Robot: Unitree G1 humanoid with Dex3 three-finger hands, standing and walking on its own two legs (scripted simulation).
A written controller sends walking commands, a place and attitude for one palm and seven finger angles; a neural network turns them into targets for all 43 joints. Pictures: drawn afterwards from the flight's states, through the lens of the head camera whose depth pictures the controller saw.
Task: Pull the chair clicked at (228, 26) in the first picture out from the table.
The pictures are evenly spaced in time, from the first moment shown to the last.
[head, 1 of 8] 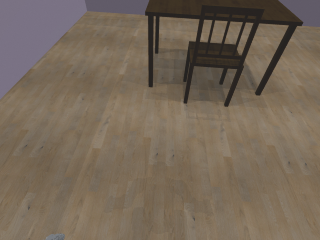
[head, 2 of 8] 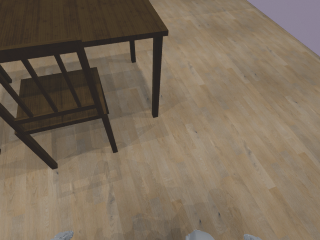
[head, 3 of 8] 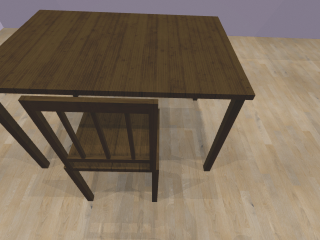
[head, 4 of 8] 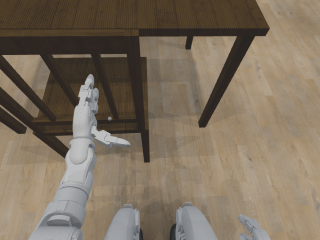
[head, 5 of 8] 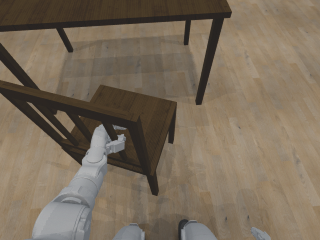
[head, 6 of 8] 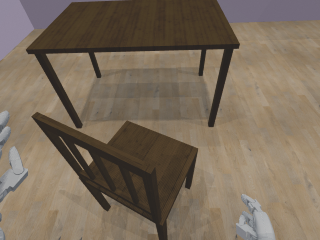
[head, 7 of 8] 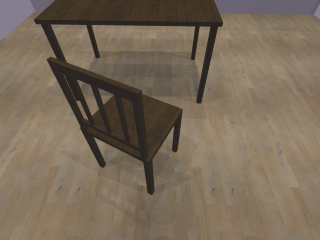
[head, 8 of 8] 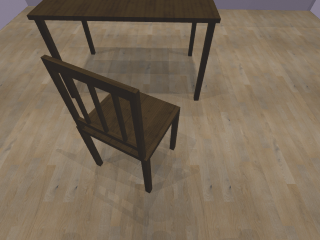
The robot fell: no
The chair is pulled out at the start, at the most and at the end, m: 0.00 0.55 0.55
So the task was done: yes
